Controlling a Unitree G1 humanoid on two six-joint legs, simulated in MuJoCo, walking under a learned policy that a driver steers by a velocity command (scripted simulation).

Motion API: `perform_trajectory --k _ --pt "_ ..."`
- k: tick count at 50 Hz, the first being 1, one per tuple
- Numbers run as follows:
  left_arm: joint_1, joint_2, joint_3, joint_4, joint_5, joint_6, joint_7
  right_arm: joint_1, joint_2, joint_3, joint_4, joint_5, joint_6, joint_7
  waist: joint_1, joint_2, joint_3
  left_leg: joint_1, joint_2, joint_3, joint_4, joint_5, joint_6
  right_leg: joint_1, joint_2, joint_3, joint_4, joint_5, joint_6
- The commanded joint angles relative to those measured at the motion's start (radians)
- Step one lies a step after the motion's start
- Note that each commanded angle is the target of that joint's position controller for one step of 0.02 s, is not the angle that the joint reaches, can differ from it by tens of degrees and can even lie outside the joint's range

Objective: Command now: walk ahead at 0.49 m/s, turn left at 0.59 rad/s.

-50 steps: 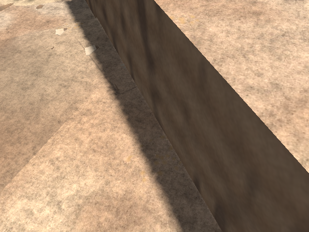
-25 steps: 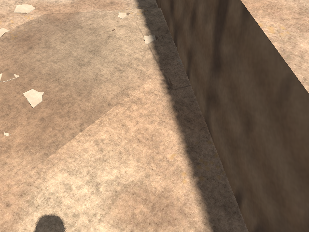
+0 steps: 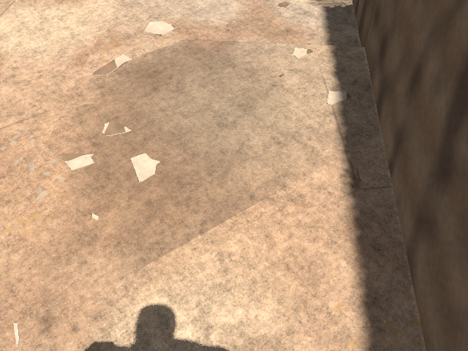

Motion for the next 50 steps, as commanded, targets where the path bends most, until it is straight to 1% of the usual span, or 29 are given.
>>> perform_trajectory --k 1,2,3,6,9,12,14,16,18,19,20,21,22,23,24,25,26,28,30,34,37,39,42,45,46,47,48,49,50 --pt "0.233 0.128 0.045 -0.003 0.011 0.012 -0.002 -0.052 -0.138 -0.022 -0.112 0.021 -0.035 -0.002 0.122 -0.218 -0.028 -0.622 0.103 0.054 0.445 0.031 -0.004 0.534 -0.420 0.518 -0.207 -0.173 -0.188" --pt "0.186 0.105 0.036 -0.014 0.016 0.022 0.001 -0.073 -0.124 -0.021 -0.104 0.010 -0.031 -0.002 0.109 -0.140 0.020 -0.590 0.133 0.084 0.434 0.112 -0.014 0.450 -0.369 0.393 -0.226 -0.076 -0.159" --pt "0.168 0.091 0.030 -0.004 0.019 0.030 0.006 -0.104 -0.112 -0.023 -0.116 0.005 -0.031 0.004 0.103 -0.121 0.062 -0.593 0.152 0.101 0.411 0.168 -0.019 0.400 -0.337 0.312 -0.243 0.020 -0.144" --pt "0.187 0.088 0.025 0.028 0.018 0.033 0.012 -0.122 -0.041 -0.011 -0.149 0.017 -0.019 0.017 0.086 -0.173 0.089 -0.595 0.181 0.154 0.413 0.240 -0.032 0.332 -0.289 0.132 -0.264 0.247 -0.121" --pt "0.194 0.107 0.026 0.045 0.015 0.033 0.019 -0.172 -0.014 -0.002 -0.207 0.005 -0.011 0.027 0.078 -0.159 0.114 -0.653 0.189 0.186 0.349 0.296 -0.054 0.300 -0.295 0.027 -0.267 0.473 -0.148" --pt "0.169 0.104 0.017 0.032 0.018 0.042 0.024 -0.283 0.003 0.009 -0.259 0.007 -0.008 0.045 0.094 -0.127 0.133 -0.588 0.187 0.258 0.137 0.469 -0.044 0.246 -0.254 -0.097 -0.280 0.431 -0.119" --pt "0.197 0.135 0.019 0.035 0.008 0.043 0.028 -0.349 0.012 0.011 -0.287 0.005 -0.005 0.063 0.108 -0.115 0.142 -0.508 0.170 0.307 0.028 0.514 -0.023 0.241 -0.265 -0.132 -0.291 0.437 -0.108" --pt "0.228 0.150 0.018 0.053 -0.008 0.048 0.023 -0.363 0.000 0.004 -0.303 0.010 -0.005 0.074 0.093 -0.129 0.133 -0.435 0.142 0.317 -0.039 0.492 0.015 0.288 -0.293 -0.141 -0.271 0.575 -0.108" --pt "0.243 0.186 0.024 0.060 -0.018 0.059 0.025 -0.315 -0.047 -0.019 -0.301 0.001 -0.004 0.077 0.035 -0.161 0.078 -0.325 0.075 0.354 -0.063 0.398 0.066 0.366 -0.318 -0.158 -0.158 0.902 -0.107" --pt "0.239 0.199 0.025 0.062 -0.016 0.068 0.027 -0.216 -0.083 -0.038 -0.275 -0.002 -0.003 0.076 -0.032 -0.165 0.018 -0.196 0.041 0.366 -0.089 0.381 0.095 0.373 -0.317 -0.169 -0.024 1.006 -0.102" --pt "0.225 0.187 0.018 0.055 -0.018 0.071 0.026 -0.046 -0.121 -0.063 -0.214 -0.006 -0.001 0.067 -0.123 -0.144 -0.062 0.041 0.006 0.376 -0.156 0.465 0.125 0.304 -0.287 -0.187 0.164 1.033 -0.091" --pt "0.232 0.167 0.009 0.036 -0.001 0.064 0.027 0.090 -0.182 -0.088 -0.174 -0.009 0.011 0.046 -0.177 -0.045 -0.138 0.337 0.095 0.220 -0.142 0.511 0.150 0.069 -0.233 -0.182 0.442 0.709 -0.060" --pt "0.435 -0.009 -0.047 0.014 0.020 0.047 0.000 0.044 -0.292 -0.090 -0.177 -0.018 0.001 0.045 0.001 0.284 -0.313 0.628 0.424 -0.371 -0.259 0.354 0.355 -0.271 -0.048 -0.099 0.875 -0.344 -0.011" --pt "0.346 0.110 -0.022 0.038 -0.021 0.017 -0.015 0.108 -0.172 -0.062 -0.178 -0.028 -0.010 0.046 -0.088 0.124 -0.438 0.601 0.458 -0.566 -0.434 0.194 0.353 -0.310 -0.041 0.112 0.956 -0.352 -0.030" --pt "0.194 0.138 -0.009 -0.023 -0.058 0.011 -0.011 0.044 -0.152 -0.049 -0.159 -0.036 -0.026 0.051 -0.078 0.082 -0.216 0.458 0.420 -0.398 -0.461 0.250 0.281 -0.397 -0.078 0.089 0.953 -0.273 -0.042" --pt "0.133 0.105 -0.021 -0.050 -0.044 0.006 0.001 -0.053 -0.145 -0.046 -0.156 -0.027 -0.036 0.056 -0.030 -0.019 -0.098 0.285 0.382 -0.263 -0.466 0.396 0.235 -0.381 -0.129 0.086 0.859 -0.178 -0.049" --pt "0.127 0.099 -0.019 -0.036 -0.021 0.013 0.009 -0.111 -0.112 -0.035 -0.161 -0.032 -0.042 0.060 0.006 -0.042 -0.041 0.161 0.343 -0.148 -0.475 0.514 0.211 -0.340 -0.159 0.078 0.803 -0.130 -0.047" --pt "0.202 0.084 -0.015 -0.019 -0.015 0.041 0.002 -0.146 -0.073 -0.025 -0.158 -0.041 -0.052 0.065 0.067 0.001 -0.031 0.056 0.295 -0.047 -0.532 0.574 0.203 -0.241 -0.194 0.090 0.731 -0.072 -0.044" --pt "0.209 0.051 -0.018 -0.017 -0.001 0.061 -0.004 -0.138 -0.076 -0.027 -0.135 -0.028 -0.063 0.060 0.083 -0.003 -0.003 0.016 0.283 0.019 -0.582 0.623 0.209 -0.244 -0.197 0.067 0.670 -0.036 -0.025" --pt "0.059 0.050 -0.018 -0.070 0.018 0.068 -0.003 -0.093 -0.099 -0.033 -0.093 -0.027 -0.062 0.035 0.049 -0.004 0.083 0.007 0.244 0.119 -0.632 0.659 0.194 -0.365 -0.188 0.038 0.461 0.171 0.023" --pt "-0.048 0.025 -0.028 -0.094 0.016 0.050 -0.016 -0.060 -0.109 -0.032 -0.069 -0.026 -0.054 0.021 0.006 0.008 0.108 -0.006 0.201 0.185 -0.641 0.570 0.154 -0.302 -0.144 -0.002 0.222 0.380 0.020" --pt "-0.117 0.019 -0.032 -0.112 0.009 0.044 -0.024 -0.019 -0.124 -0.035 -0.041 -0.025 -0.053 0.022 -0.027 0.019 0.124 0.023 0.220 0.175 -0.653 0.509 0.149 -0.275 -0.121 -0.015 0.136 0.433 0.013" --pt "-0.184 0.036 -0.031 -0.144 0.003 0.036 -0.040 0.019 -0.127 -0.036 -0.003 -0.020 -0.042 0.020 -0.040 0.018 0.145 0.174 0.279 0.151 -0.608 0.542 0.149 -0.346 -0.109 -0.001 0.055 0.369 -0.018" --pt "-0.155 0.060 -0.025 -0.145 0.001 0.028 -0.059 0.005 -0.145 -0.043 0.013 -0.021 -0.024 0.007 -0.003 0.032 0.111 0.319 0.326 0.146 -0.520 0.706 0.125 -0.352 -0.094 -0.002 0.021 0.239 -0.062" --pt "-0.110 0.075 -0.020 -0.133 -0.002 0.030 -0.059 -0.015 -0.157 -0.047 0.011 -0.027 -0.019 0.004 0.021 0.049 0.076 0.336 0.322 0.163 -0.466 0.864 0.111 -0.289 -0.068 -0.023 0.030 0.188 -0.079" --pt "-0.036 0.099 -0.009 -0.114 -0.003 0.035 -0.055 -0.031 -0.168 -0.049 0.009 -0.034 -0.013 0.002 0.062 0.065 0.014 0.342 0.307 0.186 -0.368 1.064 0.097 -0.179 -0.028 -0.054 0.044 0.150 -0.101" --pt "0.103 0.133 0.010 -0.074 0.000 0.039 -0.048 -0.051 -0.163 -0.044 0.005 -0.038 -0.003 -0.001 0.138 0.043 -0.078 0.302 0.259 0.235 -0.175 1.183 0.067 0.014 0.006 -0.078 0.028 0.182 -0.133" --pt "0.255 0.187 0.023 -0.050 0.006 0.045 -0.039 -0.027 -0.138 -0.029 -0.013 -0.056 0.000 -0.009 0.183 -0.061 -0.216 0.094 0.214 0.268 0.120 0.936 0.028 0.323 -0.133 0.110 0.069 0.262 -0.190" --pt "0.321 0.258 0.042 -0.034 0.004 0.046 -0.048 0.133 0.001 0.010 -0.012 -0.057 -0.020 0.014 0.103 -0.334 -0.351 -0.341 0.015 0.254 0.497 0.175 -0.058 0.704 -0.355 0.629 -0.014 0.031 -0.387"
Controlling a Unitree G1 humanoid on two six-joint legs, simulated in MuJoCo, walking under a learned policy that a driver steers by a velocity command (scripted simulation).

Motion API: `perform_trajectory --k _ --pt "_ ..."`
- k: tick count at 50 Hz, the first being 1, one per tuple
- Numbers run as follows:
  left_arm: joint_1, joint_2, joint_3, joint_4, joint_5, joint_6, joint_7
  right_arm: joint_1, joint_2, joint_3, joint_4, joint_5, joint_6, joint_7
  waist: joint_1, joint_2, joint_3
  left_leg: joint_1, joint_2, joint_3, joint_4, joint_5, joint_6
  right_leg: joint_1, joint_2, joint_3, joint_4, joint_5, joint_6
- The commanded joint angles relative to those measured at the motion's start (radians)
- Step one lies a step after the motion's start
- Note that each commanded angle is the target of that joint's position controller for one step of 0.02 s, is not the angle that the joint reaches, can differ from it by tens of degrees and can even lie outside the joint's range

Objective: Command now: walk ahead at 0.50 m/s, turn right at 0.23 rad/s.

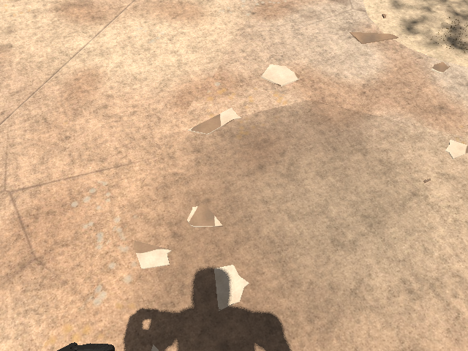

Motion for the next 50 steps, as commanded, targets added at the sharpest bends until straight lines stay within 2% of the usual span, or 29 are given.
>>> perform_trajectory --k 1,2,3,4,6,9,11,14,17,20,21,22,23,24,25,26,27,30,34,37,40,42,43,44,45,46,47,49,50 --pt "0.364 0.200 0.065 0.032 -0.014 0.002 0.004 0.094 -0.069 0.009 -0.079 0.006 -0.053 0.014 0.135 -0.221 -0.430 -0.675 -0.032 -0.136 0.770 -0.063 -0.025 0.927 -0.361 0.850 -0.242 -0.262 -0.296" --pt "0.288 0.171 0.055 0.012 -0.010 0.002 0.010 -0.033 -0.131 -0.006 -0.121 0.039 -0.072 0.019 0.138 -0.151 -0.255 -0.747 0.021 -0.140 0.772 0.005 -0.012 0.795 -0.337 0.716 -0.266 -0.251 -0.245" --pt "0.224 0.156 0.050 -0.008 -0.006 0.007 0.016 -0.108 -0.125 0.000 -0.144 0.042 -0.087 0.014 0.116 -0.031 -0.166 -0.722 0.062 -0.120 0.709 0.082 -0.006 0.648 -0.298 0.602 -0.279 -0.153 -0.214" --pt "0.190 0.145 0.046 -0.014 0.000 0.007 0.019 -0.145 -0.117 -0.004 -0.154 0.025 -0.093 0.010 0.088 0.014 -0.093 -0.702 0.089 -0.104 0.634 0.123 -0.014 0.526 -0.266 0.521 -0.293 -0.014 -0.214" --pt "0.173 0.129 0.038 -0.025 0.009 0.005 0.022 -0.128 -0.107 -0.010 -0.161 -0.001 -0.081 0.006 0.043 -0.032 -0.088 -0.608 0.118 -0.103 0.533 0.166 -0.025 0.427 -0.206 0.427 -0.323 0.143 -0.207" --pt "0.184 0.174 0.051 -0.026 0.003 0.007 0.033 -0.131 -0.074 -0.004 -0.177 -0.010 -0.054 -0.008 0.020 -0.044 -0.059 -0.569 0.100 -0.065 0.401 0.163 -0.084 0.313 -0.192 0.320 -0.315 0.520 -0.221" --pt "0.198 0.201 0.061 -0.022 -0.003 0.020 0.046 -0.183 -0.060 0.000 -0.195 -0.011 -0.044 -0.016 0.030 -0.050 -0.068 -0.544 0.072 -0.047 0.280 0.262 -0.108 0.271 -0.155 0.261 -0.287 0.593 -0.188" --pt "0.233 0.199 0.065 -0.018 -0.017 0.059 0.065 -0.273 -0.044 0.006 -0.213 -0.002 -0.036 -0.008 0.066 -0.089 -0.106 -0.475 0.022 -0.046 0.105 0.440 -0.113 0.256 -0.106 0.243 -0.236 0.478 -0.125" --pt "0.251 0.194 0.068 -0.022 -0.018 0.087 0.083 -0.347 -0.062 0.002 -0.237 0.006 -0.041 0.005 0.085 -0.104 -0.109 -0.456 -0.007 -0.074 -0.012 0.465 -0.110 0.290 -0.118 0.328 -0.178 0.325 -0.102" --pt "0.208 0.181 0.069 -0.051 -0.013 0.100 0.094 -0.309 -0.104 -0.017 -0.231 0.003 -0.057 0.011 0.047 -0.128 -0.109 -0.397 -0.004 -0.104 -0.132 0.435 -0.079 0.339 -0.122 0.439 -0.079 0.212 -0.074" --pt "0.181 0.164 0.064 -0.066 -0.014 0.102 0.096 -0.265 -0.111 -0.021 -0.220 -0.002 -0.067 0.010 0.016 -0.122 -0.119 -0.320 0.019 -0.094 -0.217 0.528 -0.055 0.325 -0.086 0.440 -0.012 0.159 -0.044" --pt "0.193 0.114 0.049 -0.087 -0.002 0.097 0.093 -0.211 -0.158 -0.030 -0.220 -0.020 -0.071 0.002 0.011 -0.041 -0.199 -0.147 0.162 -0.187 -0.210 0.726 0.005 0.256 -0.027 0.389 0.152 0.010 -0.002" --pt "0.349 0.053 0.034 -0.079 0.014 0.092 0.089 -0.207 -0.193 -0.031 -0.239 -0.038 -0.058 -0.008 0.086 0.199 -0.279 0.094 0.395 -0.411 -0.134 1.152 0.142 0.045 0.106 0.270 0.387 -0.578 0.058" --pt "0.444 0.120 0.039 -0.079 -0.005 0.094 0.083 -0.160 -0.175 -0.035 -0.218 -0.020 -0.035 -0.002 0.092 0.302 -0.364 0.138 0.533 -0.627 -0.166 1.004 0.261 -0.072 0.074 0.204 0.573 -0.677 0.090" --pt "0.390 0.199 0.065 -0.060 -0.014 0.109 0.088 -0.197 -0.117 -0.023 -0.239 -0.006 -0.025 -0.001 0.066 0.169 -0.288 0.067 0.459 -0.561 -0.197 0.798 0.239 -0.113 0.025 0.203 0.667 -0.587 0.126" --pt "0.308 0.221 0.077 -0.070 -0.015 0.128 0.093 -0.235 -0.087 -0.012 -0.244 -0.006 -0.014 -0.002 0.052 0.103 -0.219 -0.012 0.391 -0.431 -0.210 0.671 0.193 -0.131 0.002 0.178 0.700 -0.508 0.148" --pt "0.277 0.214 0.082 -0.075 -0.014 0.149 0.099 -0.276 -0.080 -0.005 -0.250 -0.008 -0.004 -0.003 0.058 0.085 -0.171 -0.102 0.343 -0.348 -0.236 0.595 0.174 -0.119 -0.019 0.166 0.709 -0.458 0.164" --pt "0.272 0.144 0.070 -0.102 -0.014 0.169 0.096 -0.317 -0.101 -0.011 -0.236 -0.021 0.009 -0.011 0.074 0.149 -0.106 -0.268 0.256 -0.167 -0.310 0.518 0.174 -0.025 -0.032 0.093 0.643 -0.350 0.177" --pt "0.203 0.113 0.058 -0.150 -0.004 0.163 0.085 -0.295 -0.121 -0.022 -0.215 -0.012 0.017 -0.023 0.044 0.144 -0.147 -0.204 0.309 -0.114 -0.313 0.561 0.214 0.002 -0.074 0.075 0.475 -0.314 0.169" --pt "0.178 0.117 0.055 -0.171 -0.004 0.163 0.069 -0.310 -0.153 -0.034 -0.208 -0.005 0.026 -0.017 0.035 0.151 -0.157 -0.220 0.329 -0.071 -0.315 0.528 0.211 0.092 -0.083 0.041 0.345 -0.286 0.143" --pt "0.175 0.134 0.063 -0.186 -0.005 0.168 0.054 -0.304 -0.173 -0.042 -0.193 0.010 0.031 -0.008 0.038 0.163 -0.147 -0.207 0.350 -0.052 -0.288 0.498 0.189 0.151 -0.073 0.010 0.216 -0.275 0.107" --pt "0.226 0.131 0.070 -0.172 -0.002 0.167 0.046 -0.318 -0.175 -0.044 -0.182 0.029 0.036 -0.008 0.077 0.147 -0.149 -0.231 0.334 -0.010 -0.216 0.456 0.136 0.256 -0.043 -0.027 0.028 -0.164 0.061" --pt "0.262 0.149 0.080 -0.158 0.002 0.166 0.049 -0.278 -0.149 -0.040 -0.161 0.033 0.039 -0.008 0.082 0.110 -0.142 -0.288 0.299 0.033 -0.139 0.380 0.075 0.340 -0.025 -0.008 -0.061 -0.100 0.028" --pt "0.281 0.228 0.103 -0.166 0.003 0.164 0.061 -0.238 -0.094 -0.028 -0.154 0.014 0.043 -0.003 0.062 -0.100 -0.110 -0.458 0.202 0.140 0.086 0.179 -0.030 0.439 -0.172 0.227 -0.183 0.092 -0.043" --pt "0.249 0.335 0.118 -0.210 0.013 0.159 0.070 -0.278 -0.074 -0.019 -0.212 -0.023 0.040 -0.005 0.048 -0.336 -0.066 -0.728 0.047 0.141 0.322 -0.183 -0.115 0.456 -0.405 0.563 -0.211 0.304 -0.224" --pt "0.272 0.303 0.111 -0.210 0.047 0.134 0.064 -0.372 -0.115 -0.034 -0.230 -0.015 0.035 -0.015 0.122 -0.232 -0.115 -0.723 0.040 -0.023 0.501 -0.195 -0.102 0.379 -0.410 0.578 -0.245 0.230 -0.285" --pt "0.221 0.273 0.099 -0.207 0.049 0.115 0.062 -0.360 -0.128 -0.041 -0.224 0.007 0.038 -0.018 0.082 -0.189 -0.092 -0.727 0.058 -0.056 0.547 -0.097 -0.083 0.358 -0.350 0.486 -0.245 0.158 -0.231" --pt "0.117 0.210 0.082 -0.222 0.009 0.108 0.069 -0.306 -0.139 -0.053 -0.180 -0.003 0.048 -0.031 0.037 -0.137 -0.088 -0.717 0.072 -0.065 0.537 0.047 -0.086 0.351 -0.266 0.385 -0.220 0.134 -0.138" --pt "0.104 0.196 0.073 -0.227 0.005 0.110 0.074 -0.293 -0.135 -0.054 -0.176 -0.008 0.048 -0.031 0.026 -0.140 -0.102 -0.678 0.059 -0.059 0.564 0.085 -0.096 0.332 -0.244 0.360 -0.210 0.200 -0.134"
Over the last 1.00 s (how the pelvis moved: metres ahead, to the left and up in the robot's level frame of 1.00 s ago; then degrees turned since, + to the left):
0.59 0.12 -0.02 15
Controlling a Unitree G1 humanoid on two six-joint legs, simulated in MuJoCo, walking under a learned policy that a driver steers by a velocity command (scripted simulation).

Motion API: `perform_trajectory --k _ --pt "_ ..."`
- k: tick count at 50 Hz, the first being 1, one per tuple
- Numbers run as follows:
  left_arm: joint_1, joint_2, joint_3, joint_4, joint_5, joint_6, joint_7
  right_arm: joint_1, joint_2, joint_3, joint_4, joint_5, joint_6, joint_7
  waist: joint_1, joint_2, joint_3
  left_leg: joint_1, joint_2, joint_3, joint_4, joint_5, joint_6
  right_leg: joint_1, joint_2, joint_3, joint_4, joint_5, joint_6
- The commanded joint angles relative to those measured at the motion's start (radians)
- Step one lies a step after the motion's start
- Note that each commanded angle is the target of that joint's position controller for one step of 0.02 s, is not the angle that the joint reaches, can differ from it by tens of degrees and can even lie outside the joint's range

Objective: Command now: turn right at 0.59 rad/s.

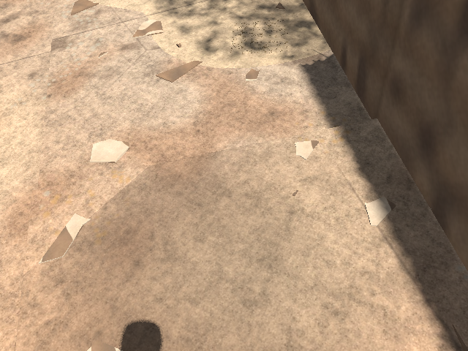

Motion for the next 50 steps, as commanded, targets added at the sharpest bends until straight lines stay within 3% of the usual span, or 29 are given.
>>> perform_trajectory --k 1,6,12,14,16,17,18,19,20,21,23,24,25,26,27,29,31,32,34,35,36,37,38,40,41,44,47,50 --pt "-0.070 0.154 0.038 -0.091 -0.008 -0.021 0.017 -0.007 -0.089 -0.029 -0.063 -0.004 -0.014 -0.007 -0.026 -0.169 -0.121 -0.081 -0.007 -0.059 0.129 0.079 -0.017 0.128 -0.218 0.266 -0.195 0.411 -0.169" --pt "-0.019 0.174 0.047 -0.085 -0.014 -0.009 0.033 -0.062 -0.050 -0.010 -0.079 0.009 -0.024 0.004 0.011 -0.177 -0.129 -0.069 -0.029 -0.076 -0.116 0.118 -0.038 0.221 -0.198 0.310 -0.163 0.382 -0.175" --pt "-0.035 0.173 0.043 -0.081 -0.004 0.004 0.027 -0.049 -0.057 -0.003 -0.075 0.022 -0.031 0.027 0.030 -0.200 -0.127 0.117 -0.031 -0.058 -0.315 0.062 -0.028 0.148 -0.206 0.375 -0.139 0.361 -0.190" --pt "-0.051 0.164 0.038 -0.077 -0.008 0.006 0.023 -0.038 -0.054 0.000 -0.075 0.022 -0.038 0.033 0.024 -0.195 -0.126 0.166 -0.030 -0.054 -0.405 0.074 -0.015 0.152 -0.199 0.398 -0.119 0.390 -0.184" --pt "-0.083 0.141 0.028 -0.073 -0.020 0.007 0.023 0.009 -0.036 0.005 -0.061 0.014 -0.048 0.041 -0.019 -0.173 -0.129 0.297 -0.028 -0.038 -0.642 0.262 0.014 0.121 -0.156 0.383 -0.089 0.352 -0.139" --pt "-0.056 0.122 0.021 -0.065 -0.014 0.002 0.024 0.021 -0.059 0.002 -0.062 0.000 -0.052 0.039 -0.013 -0.139 -0.137 0.390 0.024 -0.075 -0.686 0.388 0.037 0.074 -0.126 0.366 -0.078 0.256 -0.093" --pt "-0.016 0.088 0.010 -0.064 0.010 -0.007 0.021 0.037 -0.121 -0.007 -0.075 -0.019 -0.052 0.033 0.017 0.000 -0.168 0.487 0.171 -0.200 -0.673 0.592 0.094 -0.003 -0.049 0.284 0.029 0.072 -0.035" --pt "0.016 0.078 0.010 -0.062 0.005 -0.015 0.017 -0.013 -0.128 -0.003 -0.062 -0.027 -0.047 0.033 0.072 0.154 -0.128 0.429 0.248 -0.292 -0.672 0.651 0.212 -0.054 0.048 0.146 0.058 -0.131 0.018" --pt "-0.001 0.113 0.016 -0.051 0.015 -0.018 0.020 -0.043 -0.067 0.013 -0.076 -0.020 -0.049 0.034 0.047 0.149 -0.119 0.377 0.271 -0.322 -0.702 0.569 0.262 -0.018 0.021 0.116 0.072 -0.165 0.056" --pt "-0.039 0.126 0.024 -0.052 0.010 -0.017 0.021 -0.051 -0.055 0.018 -0.075 -0.014 -0.051 0.034 0.033 0.138 -0.103 0.378 0.234 -0.297 -0.699 0.507 0.240 -0.008 0.011 0.103 0.057 -0.113 0.065" --pt "-0.066 0.096 0.018 -0.052 0.015 -0.006 0.020 -0.044 -0.074 0.017 -0.069 0.000 -0.054 0.033 0.021 0.131 -0.094 0.364 0.171 -0.240 -0.682 0.399 0.177 0.041 -0.005 0.101 -0.019 0.013 0.070" --pt "-0.070 0.084 0.014 -0.048 0.016 -0.003 0.016 -0.027 -0.065 0.024 -0.065 -0.003 -0.056 0.032 0.015 0.117 -0.092 0.334 0.145 -0.214 -0.678 0.350 0.149 0.083 -0.014 0.109 -0.043 0.065 0.064" --pt "-0.051 0.065 0.007 -0.038 0.017 -0.002 0.012 -0.006 -0.046 0.033 -0.057 -0.010 -0.056 0.031 0.014 0.099 -0.106 0.307 0.111 -0.180 -0.686 0.185 0.122 0.122 -0.005 0.096 -0.051 0.034 0.052" --pt "-0.036 0.070 0.009 -0.025 0.013 -0.003 0.009 -0.003 -0.046 0.035 -0.060 -0.010 -0.052 0.031 0.004 0.071 -0.074 0.286 0.075 -0.148 -0.695 0.002 0.107 0.092 0.014 0.077 -0.035 -0.066 0.030" --pt "-0.031 0.078 0.013 -0.022 0.004 -0.009 0.007 0.006 -0.071 0.028 -0.063 -0.004 -0.047 0.029 -0.002 0.071 -0.033 0.277 0.068 -0.154 -0.693 -0.140 0.115 0.032 0.035 0.052 -0.007 -0.200 0.007" --pt "-0.024 0.079 0.016 -0.017 -0.006 -0.033 0.006 0.049 -0.099 0.021 -0.059 0.014 -0.048 0.022 -0.012 0.069 0.036 0.266 0.125 -0.238 -0.726 -0.297 0.166 -0.071 0.031 0.024 0.033 -0.270 -0.012" --pt "-0.017 0.046 0.010 -0.010 -0.016 -0.065 -0.002 0.081 -0.117 0.014 -0.051 0.027 -0.051 0.018 -0.012 0.097 0.061 0.277 0.215 -0.352 -0.776 -0.353 0.228 -0.101 0.022 -0.034 0.101 -0.189 -0.007" --pt "-0.009 0.047 0.011 -0.008 -0.017 -0.077 -0.006 0.080 -0.124 0.011 -0.051 0.026 -0.053 0.018 -0.007 0.102 0.070 0.257 0.228 -0.368 -0.781 -0.345 0.240 -0.083 0.011 -0.041 0.098 -0.168 -0.010" --pt "0.067 0.049 0.016 0.021 -0.019 -0.096 -0.014 0.019 -0.092 0.020 -0.074 0.030 -0.054 0.026 0.040 0.074 0.069 0.154 0.163 -0.273 -0.717 -0.248 0.205 0.065 0.001 -0.021 0.003 -0.168 -0.037" --pt "0.125 0.077 0.025 0.040 -0.016 -0.105 -0.015 -0.015 -0.049 0.033 -0.095 0.030 -0.060 0.028 0.058 -0.010 0.066 0.086 0.075 -0.165 -0.582 -0.151 0.158 0.132 -0.045 0.102 -0.087 -0.245 -0.068" --pt "0.207 0.131 0.040 0.061 -0.017 -0.111 -0.016 -0.043 -0.001 0.043 -0.121 0.030 -0.077 0.030 0.071 -0.190 0.052 -0.038 -0.034 -0.012 -0.327 -0.025 0.094 0.238 -0.157 0.345 -0.219 -0.345 -0.134" --pt "0.259 0.189 0.053 0.059 -0.014 -0.117 -0.025 -0.065 -0.031 0.036 -0.151 0.035 -0.097 0.029 0.096 -0.329 0.051 -0.194 -0.064 -0.015 -0.132 -0.095 0.077 0.324 -0.315 0.642 -0.328 -0.282 -0.241" --pt "0.267 0.163 0.044 0.060 -0.008 -0.125 -0.023 -0.065 -0.068 0.022 -0.151 0.043 -0.110 0.032 0.088 -0.263 0.051 -0.304 -0.026 -0.074 0.023 -0.161 0.086 0.380 -0.366 0.699 -0.323 -0.184 -0.276" --pt "0.243 0.137 0.035 0.050 -0.008 -0.127 -0.013 -0.033 -0.052 0.024 -0.132 0.040 -0.123 0.047 0.062 -0.128 0.001 -0.368 0.037 -0.081 0.101 -0.024 0.113 0.453 -0.331 0.544 -0.289 -0.072 -0.233" --pt "0.224 0.127 0.029 0.048 -0.009 -0.121 -0.009 -0.047 -0.045 0.025 -0.130 0.032 -0.124 0.056 0.059 -0.102 0.007 -0.366 0.060 -0.072 0.065 0.042 0.112 0.442 -0.306 0.468 -0.298 0.005 -0.208" --pt "0.222 0.084 0.011 0.060 -0.017 -0.103 -0.002 -0.086 -0.006 0.037 -0.133 0.021 -0.118 0.082 0.063 -0.121 0.016 -0.258 0.058 -0.009 -0.111 0.178 0.067 0.363 -0.230 0.271 -0.350 0.195 -0.171" --pt "0.228 0.114 0.015 0.079 -0.022 -0.093 0.006 -0.153 0.025 0.054 -0.148 0.020 -0.120 0.093 0.084 -0.128 0.028 -0.135 0.023 0.028 -0.329 0.326 0.042 0.287 -0.193 0.158 -0.365 0.228 -0.148" --pt "0.247 0.148 0.022 0.102 -0.028 -0.092 0.003 -0.190 -0.003 0.050 -0.164 0.030 -0.121 0.098 0.089 -0.155 0.046 -0.014 -0.005 0.037 -0.431 0.410 0.047 0.226 -0.219 0.143 -0.377 0.201 -0.140"
Over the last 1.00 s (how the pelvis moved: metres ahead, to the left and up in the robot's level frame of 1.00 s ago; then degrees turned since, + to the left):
0.24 -0.03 0.02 -34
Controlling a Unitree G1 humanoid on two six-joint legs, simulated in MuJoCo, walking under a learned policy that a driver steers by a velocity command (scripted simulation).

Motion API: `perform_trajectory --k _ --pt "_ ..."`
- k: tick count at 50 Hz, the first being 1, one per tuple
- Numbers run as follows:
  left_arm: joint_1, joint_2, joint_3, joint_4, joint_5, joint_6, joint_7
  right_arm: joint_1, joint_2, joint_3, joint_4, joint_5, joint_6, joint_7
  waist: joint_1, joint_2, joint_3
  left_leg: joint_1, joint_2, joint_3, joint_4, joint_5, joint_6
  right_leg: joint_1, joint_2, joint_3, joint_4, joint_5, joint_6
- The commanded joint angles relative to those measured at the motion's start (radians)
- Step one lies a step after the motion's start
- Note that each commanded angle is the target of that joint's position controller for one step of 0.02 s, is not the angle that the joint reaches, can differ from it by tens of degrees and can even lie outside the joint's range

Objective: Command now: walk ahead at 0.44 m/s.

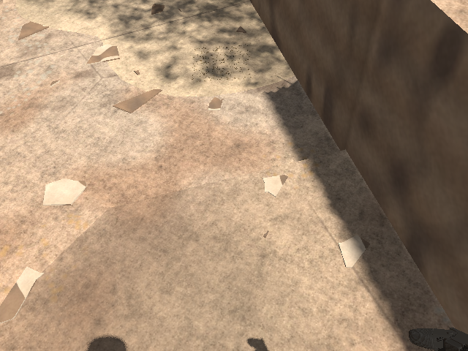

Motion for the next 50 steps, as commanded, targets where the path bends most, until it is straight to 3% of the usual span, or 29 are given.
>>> perform_trajectory --k 1,3,4,5,6,7,8,9,10,11,12,13,16,20,22,25,28,30,31,32,33,34,36,38,41,44,48,49,50 --pt "-0.007 0.198 0.053 -0.038 -0.010 -0.012 0.004 -0.141 -0.055 -0.006 -0.106 0.008 -0.020 0.008 -0.013 -0.151 0.076 0.058 -0.031 0.020 -0.099 0.084 0.011 -0.093 -0.234 0.137 -0.100 0.277 -0.152" --pt "-0.027 0.210 0.058 -0.029 -0.012 -0.011 0.005 -0.109 -0.088 -0.020 -0.107 0.006 -0.023 0.005 -0.051 -0.159 0.065 0.113 -0.043 0.021 -0.136 0.059 0.044 -0.052 -0.252 0.123 -0.050 0.421 -0.128" --pt "-0.041 0.217 0.060 -0.027 -0.011 -0.008 0.006 -0.053 -0.112 -0.033 -0.095 0.002 -0.022 -0.001 -0.090 -0.160 0.023 0.200 -0.064 0.038 -0.152 0.046 0.067 -0.039 -0.237 0.094 0.031 0.592 -0.108" --pt "-0.044 0.209 0.058 -0.026 -0.007 -0.005 0.008 0.070 -0.143 -0.053 -0.060 -0.002 -0.019 -0.012 -0.154 -0.147 -0.060 0.368 -0.088 0.061 -0.158 0.043 0.094 -0.062 -0.200 0.051 0.184 0.745 -0.085" --pt "-0.053 0.185 0.046 -0.040 0.006 -0.005 0.013 0.248 -0.180 -0.071 -0.020 -0.004 -0.014 -0.025 -0.236 -0.123 -0.175 0.634 -0.018 -0.010 -0.121 0.043 0.135 -0.210 -0.163 0.021 0.415 0.684 -0.052" --pt "0.047 0.063 0.011 -0.071 0.016 -0.017 0.011 0.378 -0.288 -0.091 -0.002 -0.028 -0.008 -0.034 -0.212 0.151 -0.352 0.996 0.265 -0.464 -0.170 -0.117 0.277 -0.551 -0.017 -0.017 0.852 0.149 0.017" --pt "0.082 0.076 0.008 -0.051 -0.015 -0.037 0.006 0.398 -0.234 -0.076 0.012 -0.017 -0.008 -0.023 -0.209 0.273 -0.441 1.031 0.350 -0.854 -0.406 -0.373 0.347 -0.699 0.051 0.107 1.040 -0.235 0.025" --pt "-0.034 0.165 0.034 -0.068 -0.045 -0.046 -0.001 0.308 -0.176 -0.061 0.007 -0.005 -0.006 -0.027 -0.201 0.169 -0.230 0.887 0.321 -0.731 -0.436 -0.466 0.298 -0.815 -0.018 0.097 1.106 -0.178 0.018" --pt "-0.134 0.181 0.034 -0.091 -0.042 -0.052 -0.003 0.245 -0.145 -0.052 -0.001 -0.004 -0.004 -0.031 -0.186 0.074 -0.118 0.727 0.284 -0.573 -0.438 -0.386 0.266 -0.805 -0.071 0.057 1.069 -0.087 0.003" --pt "-0.173 0.170 0.034 -0.094 -0.022 -0.052 -0.001 0.189 -0.124 -0.043 -0.005 -0.016 -0.004 -0.028 -0.147 0.009 -0.055 0.579 0.239 -0.466 -0.456 -0.261 0.249 -0.754 -0.109 0.039 1.006 -0.019 0.003" --pt "-0.162 0.162 0.039 -0.085 -0.007 -0.044 0.001 0.153 -0.098 -0.035 -0.011 -0.031 -0.009 -0.025 -0.108 0.025 -0.036 0.482 0.196 -0.386 -0.480 -0.167 0.237 -0.686 -0.141 0.046 0.949 0.029 0.002" --pt "-0.137 0.144 0.038 -0.072 -0.005 -0.033 -0.001 0.133 -0.089 -0.033 -0.010 -0.034 -0.013 -0.024 -0.084 0.051 -0.036 0.424 0.174 -0.338 -0.508 -0.123 0.238 -0.630 -0.152 0.045 0.925 0.055 0.007" --pt "-0.151 0.116 0.032 -0.073 0.009 -0.009 0.006 0.138 -0.102 -0.038 0.015 -0.023 -0.034 -0.023 -0.066 0.049 -0.001 0.350 0.151 -0.227 -0.562 -0.001 0.263 -0.623 -0.159 0.021 0.836 0.121 0.036" --pt "-0.323 0.090 0.020 -0.128 0.021 -0.029 0.003 0.203 -0.129 -0.043 0.044 -0.010 -0.024 -0.037 -0.121 0.006 0.044 0.382 0.108 -0.146 -0.569 0.104 0.239 -0.652 -0.145 -0.002 0.538 0.332 0.053" --pt "-0.407 0.074 0.012 -0.150 0.015 -0.043 -0.008 0.255 -0.156 -0.048 0.060 -0.003 -0.012 -0.043 -0.157 -0.002 0.048 0.405 0.104 -0.139 -0.555 0.102 0.226 -0.614 -0.112 -0.020 0.403 0.401 0.059" --pt "-0.493 0.090 0.013 -0.175 0.008 -0.058 -0.026 0.313 -0.173 -0.052 0.085 0.005 0.001 -0.047 -0.185 0.003 0.068 0.476 0.129 -0.181 -0.497 0.128 0.225 -0.600 -0.079 -0.013 0.282 0.405 0.058" --pt "-0.491 0.131 0.030 -0.186 0.020 -0.073 -0.035 0.336 -0.184 -0.058 0.099 0.003 0.029 -0.062 -0.163 0.043 0.019 0.577 0.135 -0.229 -0.349 0.317 0.182 -0.528 -0.033 -0.006 0.195 0.351 0.035" --pt "-0.364 0.174 0.051 -0.158 0.029 -0.080 -0.023 0.293 -0.182 -0.057 0.079 0.004 0.040 -0.068 -0.082 0.066 -0.074 0.564 0.076 -0.218 -0.174 0.464 0.128 -0.315 -0.014 -0.039 0.121 0.403 -0.008" --pt "-0.252 0.223 0.063 -0.147 0.045 -0.083 -0.010 0.276 -0.141 -0.042 0.048 -0.007 0.036 -0.068 -0.028 0.030 -0.194 0.443 0.013 -0.194 0.022 0.336 0.080 -0.069 -0.125 0.028 0.174 0.631 -0.057" --pt "-0.160 0.292 0.072 -0.152 0.075 -0.067 0.005 0.367 -0.040 -0.013 0.027 -0.027 0.026 -0.065 -0.037 -0.207 -0.357 0.124 -0.108 -0.126 0.370 -0.250 0.006 0.296 -0.409 0.277 0.293 1.041 -0.188" --pt "-0.148 0.254 0.066 -0.149 0.059 -0.044 -0.003 0.471 -0.076 -0.011 0.035 0.002 0.024 -0.063 -0.050 -0.342 -0.515 -0.013 -0.145 -0.159 0.578 -0.642 -0.025 0.386 -0.539 0.502 0.244 0.973 -0.312" --pt "-0.186 0.185 0.050 -0.161 0.046 -0.021 -0.002 0.414 -0.167 -0.041 0.045 0.023 0.038 -0.068 -0.031 -0.205 -0.420 -0.060 -0.078 -0.168 0.644 -0.571 -0.044 0.282 -0.475 0.396 0.194 0.822 -0.271" --pt "-0.292 0.125 0.028 -0.146 0.025 -0.003 0.007 0.298 -0.147 -0.044 0.014 0.009 0.072 -0.080 -0.064 -0.115 -0.197 -0.096 -0.014 -0.093 0.584 -0.469 -0.077 0.043 -0.365 0.192 0.141 0.705 -0.213" --pt "-0.376 0.151 0.037 -0.127 0.033 0.002 0.009 0.334 -0.094 -0.039 0.010 0.006 0.113 -0.087 -0.126 -0.176 -0.109 0.058 0.011 -0.048 0.485 -0.391 -0.099 -0.218 -0.305 0.070 0.045 0.589 -0.195" --pt "-0.437 0.172 0.050 -0.116 0.040 -0.006 0.012 0.329 -0.076 -0.038 -0.016 -0.005 0.132 -0.085 -0.145 -0.187 -0.102 0.159 0.024 -0.017 0.344 -0.263 -0.093 -0.315 -0.308 -0.031 -0.008 0.550 -0.210" --pt "-0.447 0.189 0.059 -0.095 0.026 -0.001 0.018 0.254 -0.082 -0.039 -0.056 -0.012 0.134 -0.067 -0.129 -0.168 -0.121 0.217 0.035 -0.015 0.189 -0.150 -0.058 -0.294 -0.326 -0.077 -0.006 0.478 -0.198" --pt "-0.444 0.227 0.074 -0.065 0.002 0.020 0.014 0.194 -0.117 -0.057 -0.103 -0.009 0.148 -0.047 -0.120 -0.157 -0.102 0.260 0.024 0.021 0.033 -0.164 -0.007 -0.241 -0.357 -0.085 0.053 0.333 -0.155" --pt "-0.450 0.224 0.075 -0.058 -0.014 0.026 0.015 0.205 -0.109 -0.060 -0.104 -0.006 0.149 -0.045 -0.134 -0.143 -0.098 0.304 0.006 0.045 -0.057 -0.112 0.015 -0.245 -0.349 -0.098 0.092 0.278 -0.129" --pt "-0.422 0.202 0.070 -0.044 -0.017 0.032 0.011 0.219 -0.123 -0.070 -0.097 -0.009 0.148 -0.048 -0.133 -0.115 -0.102 0.369 -0.023 0.052 -0.114 -0.061 0.041 -0.266 -0.314 -0.124 0.155 0.203 -0.090"
Over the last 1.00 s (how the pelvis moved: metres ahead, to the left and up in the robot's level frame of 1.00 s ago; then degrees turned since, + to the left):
0.15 0.00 0.00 -10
